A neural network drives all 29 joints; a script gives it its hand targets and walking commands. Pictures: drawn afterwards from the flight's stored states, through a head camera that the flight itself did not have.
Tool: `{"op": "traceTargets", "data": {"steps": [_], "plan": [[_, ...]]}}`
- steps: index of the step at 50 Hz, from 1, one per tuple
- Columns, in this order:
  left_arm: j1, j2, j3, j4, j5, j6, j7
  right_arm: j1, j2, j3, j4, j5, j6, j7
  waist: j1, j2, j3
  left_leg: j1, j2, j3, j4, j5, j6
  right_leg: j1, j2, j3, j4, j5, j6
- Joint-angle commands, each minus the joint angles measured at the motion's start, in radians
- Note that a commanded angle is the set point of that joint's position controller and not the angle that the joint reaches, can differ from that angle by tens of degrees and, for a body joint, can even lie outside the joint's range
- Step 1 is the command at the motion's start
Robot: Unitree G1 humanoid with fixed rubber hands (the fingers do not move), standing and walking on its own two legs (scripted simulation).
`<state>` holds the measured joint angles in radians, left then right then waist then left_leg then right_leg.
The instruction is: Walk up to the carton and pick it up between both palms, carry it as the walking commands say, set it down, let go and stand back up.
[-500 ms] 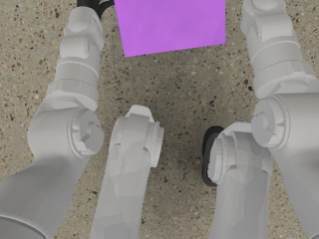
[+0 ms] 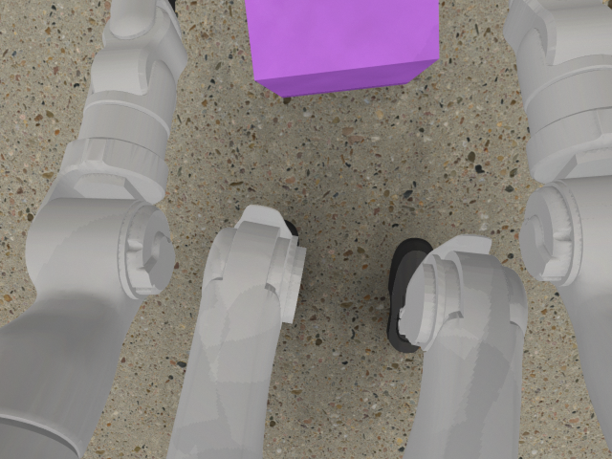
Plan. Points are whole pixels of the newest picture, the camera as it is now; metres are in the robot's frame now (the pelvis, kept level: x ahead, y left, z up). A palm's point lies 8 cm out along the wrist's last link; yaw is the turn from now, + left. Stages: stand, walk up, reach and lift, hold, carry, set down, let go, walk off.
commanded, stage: set down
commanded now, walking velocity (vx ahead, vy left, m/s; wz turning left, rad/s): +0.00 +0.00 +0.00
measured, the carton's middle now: out of the picture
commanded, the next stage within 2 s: let go in 1.12 s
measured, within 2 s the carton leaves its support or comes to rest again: neither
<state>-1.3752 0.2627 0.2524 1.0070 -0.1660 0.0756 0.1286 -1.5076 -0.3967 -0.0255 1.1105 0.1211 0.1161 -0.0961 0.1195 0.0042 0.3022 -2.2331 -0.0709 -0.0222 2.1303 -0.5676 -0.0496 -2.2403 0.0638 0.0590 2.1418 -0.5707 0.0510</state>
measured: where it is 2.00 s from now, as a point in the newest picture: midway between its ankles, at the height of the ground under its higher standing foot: (337, 303)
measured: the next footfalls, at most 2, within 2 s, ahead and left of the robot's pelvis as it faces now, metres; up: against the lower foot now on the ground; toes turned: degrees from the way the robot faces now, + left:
none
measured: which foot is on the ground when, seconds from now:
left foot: down 0.00-1.00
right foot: down 0.00-1.00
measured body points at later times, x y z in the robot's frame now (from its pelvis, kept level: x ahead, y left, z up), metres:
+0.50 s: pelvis +0.02 +0.00 +0.11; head +0.35 +0.00 +0.41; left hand +0.53 +0.24 +0.00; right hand +0.60 -0.13 -0.01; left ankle +0.11 +0.12 -0.35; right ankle +0.11 -0.13 -0.35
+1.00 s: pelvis +0.04 -0.01 +0.24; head +0.34 -0.01 +0.57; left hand +0.52 +0.24 +0.15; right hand +0.60 -0.13 +0.15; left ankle +0.11 +0.12 -0.35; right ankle +0.11 -0.13 -0.35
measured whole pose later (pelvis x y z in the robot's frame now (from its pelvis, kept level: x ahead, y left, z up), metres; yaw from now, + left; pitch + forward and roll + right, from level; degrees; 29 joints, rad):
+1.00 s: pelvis +0.04 -0.01 +0.24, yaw -1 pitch +44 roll +2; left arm -1.04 0.17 0.42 0.75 0.00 0.18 0.04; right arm -1.23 -0.27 -0.22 0.92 -0.08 0.23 -0.04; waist 0.13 -0.04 -0.04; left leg -1.61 -0.03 -0.03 1.21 -0.37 -0.04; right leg -1.63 0.05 0.07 1.22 -0.36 0.02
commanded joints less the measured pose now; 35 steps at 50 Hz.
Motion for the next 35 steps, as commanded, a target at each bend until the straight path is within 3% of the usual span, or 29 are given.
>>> {"op": "traceTargets", "data": {"steps": [1,8,23,35], "plan": [[-0.207,0.132,0.022,-0.122,0.013,0.001,0.013,-0.303,-0.098,-0.034,-0.122,-0.015,-0.002,-0.001,0.052,-0.105,-1.315,0.66,0.01,0.116,-0.228,0.351,-0.014,0.635,0.003,-0.124,-0.176,0.216,-0.021],[-0.163,0.086,0.038,-0.177,0.042,0.03,0.012,-0.238,-0.076,-0.081,-0.118,-0.059,0.021,0.014,0.034,-0.088,-1.292,0.671,0.001,0.125,-0.318,0.343,-0.026,0.637,0.018,-0.133,-0.272,0.213,-0.03],[-0.01,0.062,0.113,-0.321,0.094,0.076,-0.024,-0.133,-0.024,-0.134,-0.255,-0.126,0.071,0.02,0.05,-0.124,-1.415,0.778,-0.018,0.138,-0.553,0.442,-0.031,0.855,0.05,-0.122,-0.501,0.313,-0.018],[0.08,0.048,0.147,-0.349,0.121,0.088,-0.058,-0.053,0.022,-0.161,-0.291,-0.167,0.091,0.035,0.057,-0.141,-1.397,0.862,-0.018,0.14,-0.767,0.499,-0.027,1.06,0.045,-0.106,-0.717,0.399,-0.007]]}}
